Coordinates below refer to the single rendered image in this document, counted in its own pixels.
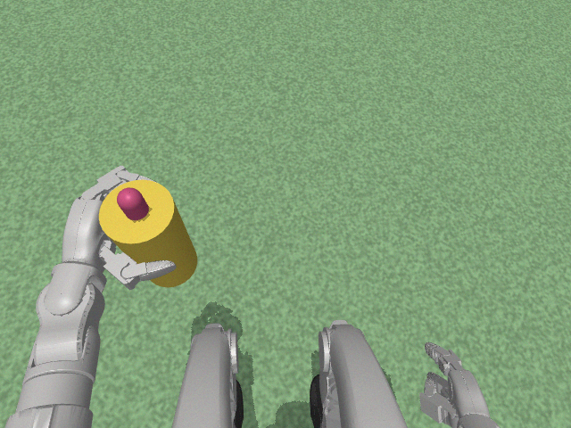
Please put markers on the right robot hand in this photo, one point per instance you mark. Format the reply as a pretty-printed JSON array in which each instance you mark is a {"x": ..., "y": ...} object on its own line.
[{"x": 459, "y": 396}]

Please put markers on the left robot arm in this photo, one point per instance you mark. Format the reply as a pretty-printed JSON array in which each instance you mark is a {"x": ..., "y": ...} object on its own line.
[{"x": 57, "y": 386}]

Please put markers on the left robot hand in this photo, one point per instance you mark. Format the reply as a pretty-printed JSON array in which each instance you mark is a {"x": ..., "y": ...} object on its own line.
[{"x": 85, "y": 241}]

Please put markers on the bottle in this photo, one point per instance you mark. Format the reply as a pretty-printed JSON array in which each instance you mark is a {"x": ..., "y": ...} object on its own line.
[{"x": 142, "y": 219}]

